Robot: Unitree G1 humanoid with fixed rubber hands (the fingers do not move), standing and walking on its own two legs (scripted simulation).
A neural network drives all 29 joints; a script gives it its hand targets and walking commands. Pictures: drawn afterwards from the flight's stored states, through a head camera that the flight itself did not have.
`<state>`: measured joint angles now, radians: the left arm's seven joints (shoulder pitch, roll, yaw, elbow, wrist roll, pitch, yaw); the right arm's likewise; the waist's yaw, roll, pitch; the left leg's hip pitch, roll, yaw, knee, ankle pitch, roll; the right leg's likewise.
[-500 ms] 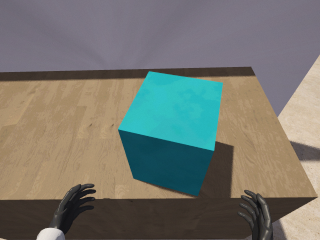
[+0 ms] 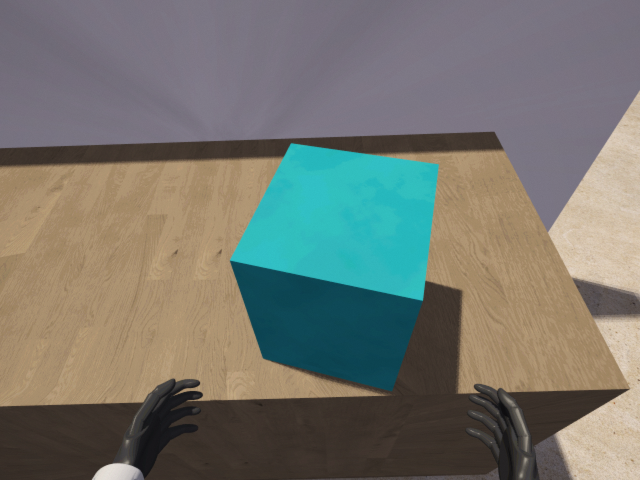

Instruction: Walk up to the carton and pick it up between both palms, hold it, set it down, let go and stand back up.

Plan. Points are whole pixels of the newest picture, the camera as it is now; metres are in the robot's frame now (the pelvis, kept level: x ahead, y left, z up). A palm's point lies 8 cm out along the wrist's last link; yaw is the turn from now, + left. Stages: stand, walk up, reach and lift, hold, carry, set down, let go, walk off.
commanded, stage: set down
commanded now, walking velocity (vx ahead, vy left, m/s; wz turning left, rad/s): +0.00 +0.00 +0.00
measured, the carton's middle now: (342, 270) +0.40 +0.01 +0.03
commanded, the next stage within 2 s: let go in 0.52 s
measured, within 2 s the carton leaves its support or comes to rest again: neither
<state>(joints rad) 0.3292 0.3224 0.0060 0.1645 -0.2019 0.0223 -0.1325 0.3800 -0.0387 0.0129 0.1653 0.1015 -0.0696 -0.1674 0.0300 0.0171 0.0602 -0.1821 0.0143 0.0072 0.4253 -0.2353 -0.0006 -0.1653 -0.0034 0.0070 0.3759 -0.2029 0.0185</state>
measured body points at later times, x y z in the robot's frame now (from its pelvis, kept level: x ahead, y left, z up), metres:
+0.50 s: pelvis +0.00 +0.00 +0.00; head +0.03 +0.00 +0.45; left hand +0.17 +0.23 -0.05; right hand +0.19 -0.20 -0.06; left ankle -0.01 +0.12 -0.74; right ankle +0.00 -0.13 -0.74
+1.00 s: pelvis +0.00 +0.00 +0.00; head +0.03 +0.00 +0.45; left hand +0.18 +0.23 -0.07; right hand +0.18 -0.22 -0.09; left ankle -0.01 +0.12 -0.74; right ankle +0.00 -0.13 -0.74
